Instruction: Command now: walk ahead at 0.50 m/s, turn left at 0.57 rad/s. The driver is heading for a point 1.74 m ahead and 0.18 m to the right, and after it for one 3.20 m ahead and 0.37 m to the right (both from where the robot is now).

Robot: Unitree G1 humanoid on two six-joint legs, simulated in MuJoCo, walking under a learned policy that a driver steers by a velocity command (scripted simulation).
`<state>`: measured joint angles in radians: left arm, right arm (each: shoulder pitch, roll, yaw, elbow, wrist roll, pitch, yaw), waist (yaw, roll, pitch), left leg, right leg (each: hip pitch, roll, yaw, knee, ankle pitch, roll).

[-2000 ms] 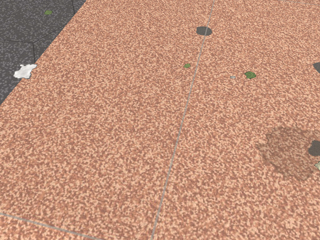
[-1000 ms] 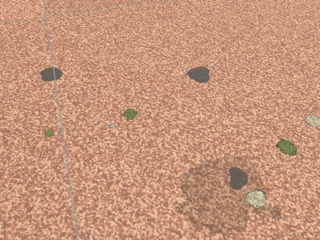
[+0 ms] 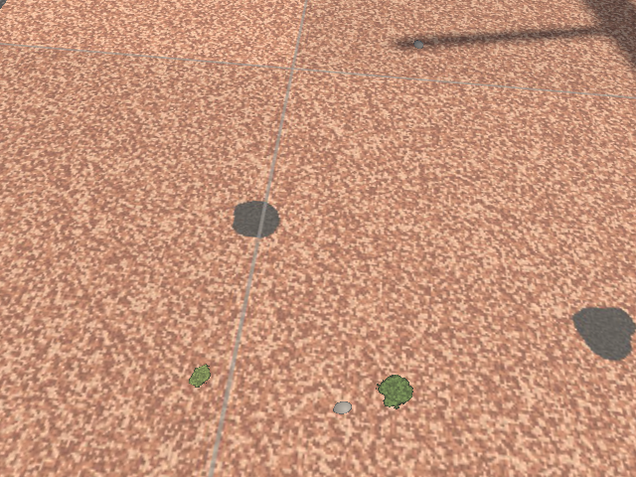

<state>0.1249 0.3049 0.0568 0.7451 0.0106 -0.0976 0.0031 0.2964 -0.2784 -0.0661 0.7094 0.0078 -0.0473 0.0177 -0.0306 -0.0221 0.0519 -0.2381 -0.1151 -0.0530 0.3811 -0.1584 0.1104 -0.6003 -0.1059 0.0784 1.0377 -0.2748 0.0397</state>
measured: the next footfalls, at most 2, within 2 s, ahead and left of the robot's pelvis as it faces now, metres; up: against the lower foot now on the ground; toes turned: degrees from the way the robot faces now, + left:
right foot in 0.26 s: +0.34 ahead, -0.14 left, +0.00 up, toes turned +8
left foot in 0.78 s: +0.59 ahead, +0.14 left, +0.00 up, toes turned +8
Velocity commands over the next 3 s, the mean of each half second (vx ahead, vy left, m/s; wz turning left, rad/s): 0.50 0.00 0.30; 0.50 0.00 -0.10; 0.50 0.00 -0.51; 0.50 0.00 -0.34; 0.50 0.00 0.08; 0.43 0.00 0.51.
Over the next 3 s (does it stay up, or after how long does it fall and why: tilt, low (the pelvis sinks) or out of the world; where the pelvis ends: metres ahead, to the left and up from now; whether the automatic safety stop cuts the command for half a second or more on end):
stays up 1.60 -0.21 -0.01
